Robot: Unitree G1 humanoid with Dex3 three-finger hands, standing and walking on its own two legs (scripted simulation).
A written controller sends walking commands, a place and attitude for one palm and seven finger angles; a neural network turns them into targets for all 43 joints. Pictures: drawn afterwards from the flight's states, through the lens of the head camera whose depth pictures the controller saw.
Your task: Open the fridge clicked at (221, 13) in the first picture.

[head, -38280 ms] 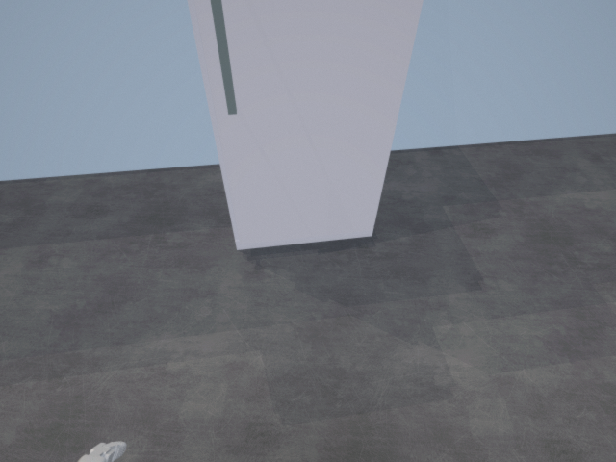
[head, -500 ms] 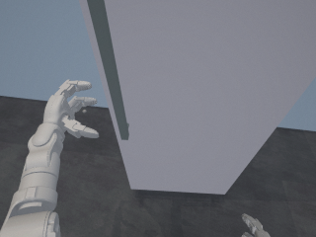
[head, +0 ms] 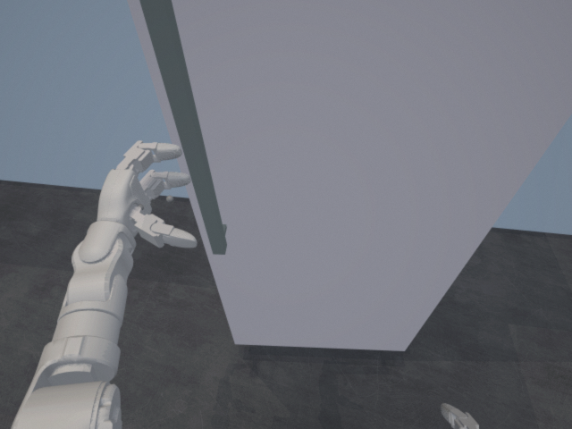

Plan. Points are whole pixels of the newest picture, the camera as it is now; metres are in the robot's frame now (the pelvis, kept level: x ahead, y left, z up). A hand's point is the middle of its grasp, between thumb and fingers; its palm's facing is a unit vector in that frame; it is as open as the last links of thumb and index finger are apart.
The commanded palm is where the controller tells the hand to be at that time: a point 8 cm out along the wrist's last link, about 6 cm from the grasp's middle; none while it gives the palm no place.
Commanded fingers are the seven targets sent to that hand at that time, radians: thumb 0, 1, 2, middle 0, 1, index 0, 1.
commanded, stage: feel for the door with the fingertips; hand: left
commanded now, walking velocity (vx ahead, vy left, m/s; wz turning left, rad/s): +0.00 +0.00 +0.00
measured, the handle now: (199, 148) +0.46 +0.14 +0.17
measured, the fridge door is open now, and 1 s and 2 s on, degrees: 5 5 5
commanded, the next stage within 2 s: slide the fingers in behind the handle in 0.80 s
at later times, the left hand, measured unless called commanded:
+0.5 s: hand (179, 191) +0.41 +0.16 +0.13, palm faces -0.02 -1.00 -0.01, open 14.0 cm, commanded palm +0.38 +0.22 +0.13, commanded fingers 0.00 -0.50 0.30 -0.30 -1.20 -0.30 -1.20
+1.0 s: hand (181, 190) +0.41 +0.16 +0.13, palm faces -0.03 -1.00 -0.01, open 13.9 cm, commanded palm +0.38 +0.22 +0.13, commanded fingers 0.00 -0.50 0.30 -0.30 -1.20 -0.30 -1.20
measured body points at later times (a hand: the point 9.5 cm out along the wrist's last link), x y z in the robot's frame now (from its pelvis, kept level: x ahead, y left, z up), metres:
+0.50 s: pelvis +0.01 -0.01 +0.00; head +0.03 -0.02 +0.45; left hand +0.40 +0.22 +0.13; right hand +0.13 -0.26 -0.11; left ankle +0.03 +0.13 -0.72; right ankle -0.03 -0.12 -0.72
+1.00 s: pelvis +0.00 +0.00 +0.00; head +0.02 -0.01 +0.45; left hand +0.41 +0.22 +0.13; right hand +0.10 -0.25 -0.11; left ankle +0.03 +0.13 -0.72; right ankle -0.03 -0.12 -0.72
